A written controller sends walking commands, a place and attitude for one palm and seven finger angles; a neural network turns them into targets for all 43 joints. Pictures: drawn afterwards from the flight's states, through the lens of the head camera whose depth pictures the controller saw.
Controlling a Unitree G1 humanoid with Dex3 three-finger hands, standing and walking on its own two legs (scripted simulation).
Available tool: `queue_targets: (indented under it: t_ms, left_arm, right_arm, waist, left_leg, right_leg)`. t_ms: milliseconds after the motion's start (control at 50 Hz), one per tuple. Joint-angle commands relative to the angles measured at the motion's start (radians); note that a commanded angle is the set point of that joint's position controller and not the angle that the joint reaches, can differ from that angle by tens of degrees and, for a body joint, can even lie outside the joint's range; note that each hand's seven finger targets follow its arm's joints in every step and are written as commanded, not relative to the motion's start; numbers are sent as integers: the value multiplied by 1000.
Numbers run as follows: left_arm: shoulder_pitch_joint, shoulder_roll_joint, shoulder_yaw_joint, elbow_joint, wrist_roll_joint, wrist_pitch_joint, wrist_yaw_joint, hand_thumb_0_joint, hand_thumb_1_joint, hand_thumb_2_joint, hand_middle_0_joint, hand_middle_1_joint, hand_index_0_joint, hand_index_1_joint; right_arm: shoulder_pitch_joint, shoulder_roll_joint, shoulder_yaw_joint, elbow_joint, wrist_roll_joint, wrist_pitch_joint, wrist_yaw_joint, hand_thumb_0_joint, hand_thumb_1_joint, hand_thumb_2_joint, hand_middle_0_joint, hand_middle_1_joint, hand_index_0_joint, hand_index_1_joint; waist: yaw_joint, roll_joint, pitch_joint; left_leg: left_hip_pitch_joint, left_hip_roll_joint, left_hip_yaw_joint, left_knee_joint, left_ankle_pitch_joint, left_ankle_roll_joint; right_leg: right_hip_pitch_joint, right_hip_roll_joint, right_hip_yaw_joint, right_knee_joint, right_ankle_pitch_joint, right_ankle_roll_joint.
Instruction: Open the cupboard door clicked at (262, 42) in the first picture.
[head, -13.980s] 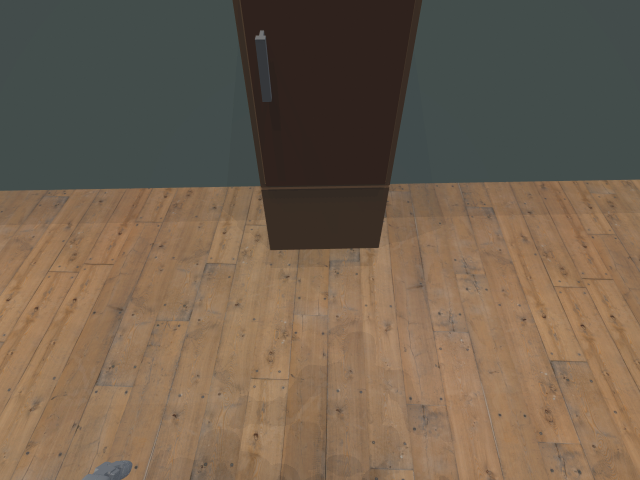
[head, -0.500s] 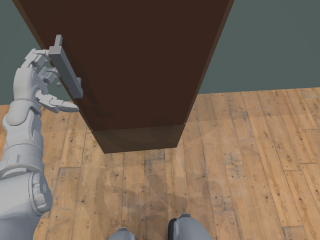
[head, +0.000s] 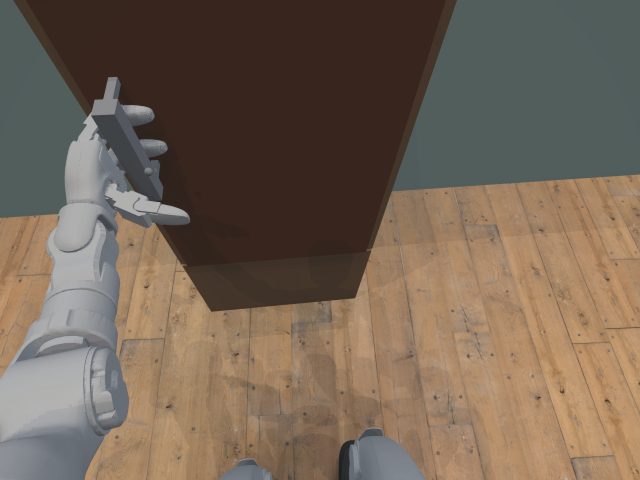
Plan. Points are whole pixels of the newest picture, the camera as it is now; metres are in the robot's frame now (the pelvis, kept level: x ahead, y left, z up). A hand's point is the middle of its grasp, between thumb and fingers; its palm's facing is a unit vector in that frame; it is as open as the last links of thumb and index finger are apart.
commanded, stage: slide the fingers in behind the handle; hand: left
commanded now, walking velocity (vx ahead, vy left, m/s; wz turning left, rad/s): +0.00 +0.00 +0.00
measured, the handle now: (134, 144) +0.52 +0.21 +0.07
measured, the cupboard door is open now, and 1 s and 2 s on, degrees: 0 1 25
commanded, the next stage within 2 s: close the thumb around the handle in 0.46 s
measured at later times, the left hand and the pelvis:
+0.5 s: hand (146, 177) +0.46 +0.19 +0.08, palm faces +0.03 -1.00 -0.02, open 14.1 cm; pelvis +0.00 +0.00 +0.00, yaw +0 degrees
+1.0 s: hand (146, 178) +0.46 +0.19 +0.08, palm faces +0.05 -1.00 -0.02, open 8.9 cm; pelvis +0.00 +0.00 +0.00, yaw +1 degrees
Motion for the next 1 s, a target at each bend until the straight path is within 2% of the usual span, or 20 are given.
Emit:
queue_targets:
  t_ms: [0, 80, 160, 240, 260, 300, 320, 360, 400, 500, 540, 600, 640, 680, 720, 760, 820, 920, 940, 980]
  left_arm:
    - [-398, 198, -9, -237, -14, -78, 4, 0, -500, 300, -300, -1200, -300, -1200]
    - [-401, 225, 11, -233, -11, -83, 6, 0, -500, 300, -300, -1200, -300, -1200]
    - [-400, 193, -14, -232, -14, -86, 2, 0, -500, 300, -300, -1200, -300, -1200]
    - [-401, 212, 7, -228, -20, -89, 3, 0, -500, 300, -300, -1200, -300, -1200]
    - [-376, 240, 32, -191, -18, -85, 4, 0, -500, 300, -300, -1200, -300, -1200]
    - [-408, 210, -3, -230, -19, -93, -5, 0, -500, 300, -300, -1200, -300, -1200]
    - [-392, 223, 13, -234, -18, -94, -4, 0, -500, 300, -300, -1200, -300, -1200]
    - [-400, 185, -16, -243, -22, -92, -3, 0, -500, 300, -300, -1200, -300, -1200]
    - [-397, 197, -2, -219, -27, -90, 2, 0, -500, 300, -300, -1200, -300, -1200]
    - [-426, 181, -24, -254, -17, -98, 10, 0, -500, 300, -300, -1200, -300, -1200]
    - [-396, 168, -28, -234, -16, -96, 13, 0, -500, 300, -300, -1200, -300, -1200]
    - [-407, 146, -45, -260, -22, -100, 14, 0, -332, 372, -312, -1218, -312, -1218]
    - [-436, 154, -47, -248, -13, -98, 18, 0, -220, 420, -320, -1230, -320, -1230]
    - [-409, 160, -34, -210, -13, -94, 22, 0, -108, 468, -328, -1242, -328, -1242]
    - [-443, 164, -39, -238, -10, -102, 18, 0, 4, 516, -336, -1254, -336, -1254]
    - [-435, 162, -40, -211, -5, -98, 19, 0, 116, 564, -344, -1266, -344, -1266]
    - [-439, 126, -65, -238, -11, -102, 19, 0, 284, 636, -356, -1284, -356, -1284]
    - [-405, 130, -60, -243, -14, -102, 19, 0, 564, 756, -376, -1314, -376, -1314]
    - [-409, 141, -54, -227, -14, -99, 20, 0, 620, 780, -380, -1320, -380, -1320]
    - [-434, 142, -58, -265, -11, -105, 20, 0, 732, 828, -388, -1332, -388, -1332]
  right_arm:
    - [136, -158, -61, -64, 4, -31, -13, 0, -900, -900, 200, 300, 200, 300]
    - [134, -163, -63, -53, 4, -35, -15, 0, -900, -900, 200, 300, 200, 300]
    - [128, -160, -62, -50, 6, -38, -15, 0, -900, -900, 200, 300, 200, 300]
    - [130, -162, -63, -45, 5, -42, -18, 0, -900, -900, 200, 300, 200, 300]
    - [134, -167, -61, -43, 5, -40, -19, 0, -900, -900, 200, 300, 200, 300]
    - [124, -162, -60, -51, 7, -42, -20, 0, -900, -900, 200, 300, 200, 300]
    - [125, -162, -63, -49, 6, -42, -20, 0, -900, -900, 200, 300, 200, 300]
    - [122, -159, -62, -49, 6, -43, -18, 0, -900, -900, 200, 300, 200, 300]
    - [128, -165, -63, -45, 5, -45, -19, 0, -900, -900, 200, 300, 200, 300]
    - [126, -163, -63, -44, 2, -49, -17, 0, -900, -900, 200, 300, 200, 300]
    - [125, -161, -65, -41, 3, -49, -15, 0, -900, -900, 200, 300, 200, 300]
    - [126, -162, -65, -47, 2, -52, -13, 0, -900, -900, 200, 300, 200, 300]
    - [122, -160, -64, -34, 2, -51, -14, 0, -900, -900, 200, 300, 200, 300]
    - [124, -163, -64, -33, 3, -51, -14, 0, -900, -900, 200, 300, 200, 300]
    - [121, -161, -63, -33, 2, -53, -16, 0, -900, -900, 200, 300, 200, 300]
    - [125, -161, -62, -31, 1, -52, -16, 0, -900, -900, 200, 300, 200, 300]
    - [128, -158, -66, -28, -1, -57, -13, 0, -900, -900, 200, 300, 200, 300]
    - [128, -158, -66, -29, 1, -56, -9, 0, -900, -900, 200, 300, 200, 300]
    - [124, -160, -65, -26, 2, -55, -10, 0, -900, -900, 200, 300, 200, 300]
    - [125, -160, -66, -31, 1, -54, -11, 0, -900, -900, 200, 300, 200, 300]
  waist:
    - [-1, 55, -451]
    - [5, 45, -459]
    - [4, 66, -444]
    - [3, 39, -453]
    - [11, 4, -432]
    - [4, 47, -435]
    - [14, 77, -454]
    - [6, 72, -450]
    - [1, 25, -430]
    - [4, 86, -452]
    - [5, 47, -451]
    - [2, 42, -463]
    - [-4, 76, -439]
    - [-2, 23, -418]
    - [0, 76, -441]
    - [0, 54, -434]
    - [-3, 83, -471]
    - [2, 58, -465]
    - [-2, 41, -432]
    - [1, 52, -460]
  left_leg:
    - [86, -37, -44, -109, 420, 4]
    - [72, -40, -41, -113, 381, 4]
    - [90, -40, -43, -116, 384, 2]
    - [76, -41, -39, -111, 386, 6]
    - [52, -40, -43, -117, 369, 6]
    - [71, -43, -43, -118, 378, 6]
    - [92, -41, -42, -115, 400, 3]
    - [114, -38, -47, -115, 417, 0]
    - [98, -37, -52, -116, 398, 3]
    - [135, -38, -58, -114, 428, -5]
    - [131, -34, -60, -113, 433, -6]
    - [144, -34, -64, -112, 462, -6]
    - [144, -33, -63, -112, 446, -11]
    - [111, -35, -60, -117, 400, -5]
    - [130, -37, -60, -116, 419, -6]
    - [128, -35, -65, -112, 421, -8]
    - [172, -33, -69, -105, 468, -13]
    - [160, -32, -67, -106, 481, -12]
    - [134, -32, -65, -110, 446, -10]
    - [144, -35, -68, -116, 443, -9]
  right_leg:
    - [436, 35, 65, -32, 385, -3]
    - [447, 33, 71, -35, 362, -1]
    - [427, 33, 66, -39, 349, -3]
    - [447, 32, 71, -38, 369, -1]
    - [452, 32, 67, -37, 356, -2]
    - [445, 32, 69, -37, 359, -4]
    - [436, 31, 68, -33, 364, -5]
    - [414, 33, 60, -35, 358, -3]
    - [412, 36, 58, -38, 344, -3]
    - [388, 34, 54, -31, 338, -6]
    - [388, 35, 52, -31, 339, -3]
    - [392, 38, 48, -28, 357, -5]
    - [368, 35, 49, -30, 341, -2]
    - [381, 37, 50, -37, 320, -2]
    - [380, 34, 52, -31, 331, -4]
    - [368, 35, 46, -28, 320, -4]
    - [355, 37, 45, -28, 336, -3]
    - [372, 38, 45, -27, 354, -4]
    - [371, 38, 45, -33, 341, -3]
    - [388, 37, 47, -30, 343, -4]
